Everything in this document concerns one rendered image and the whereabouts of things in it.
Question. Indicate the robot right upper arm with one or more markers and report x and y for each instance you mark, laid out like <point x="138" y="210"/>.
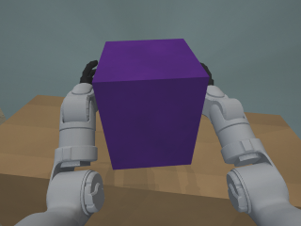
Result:
<point x="259" y="191"/>

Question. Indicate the pedestal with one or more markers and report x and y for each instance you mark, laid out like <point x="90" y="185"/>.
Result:
<point x="182" y="195"/>

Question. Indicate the robot right forearm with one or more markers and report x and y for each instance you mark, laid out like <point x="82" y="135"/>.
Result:
<point x="238" y="142"/>

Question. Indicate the carton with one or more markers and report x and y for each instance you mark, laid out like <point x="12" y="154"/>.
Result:
<point x="150" y="96"/>

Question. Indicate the robot left upper arm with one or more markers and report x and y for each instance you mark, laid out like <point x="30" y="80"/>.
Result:
<point x="73" y="196"/>

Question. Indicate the right robot hand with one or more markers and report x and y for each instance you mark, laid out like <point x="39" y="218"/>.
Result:
<point x="211" y="81"/>

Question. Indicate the robot left forearm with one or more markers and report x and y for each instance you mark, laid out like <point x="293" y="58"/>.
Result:
<point x="77" y="126"/>

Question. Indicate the left robot hand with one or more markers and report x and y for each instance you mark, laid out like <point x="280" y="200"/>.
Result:
<point x="88" y="72"/>

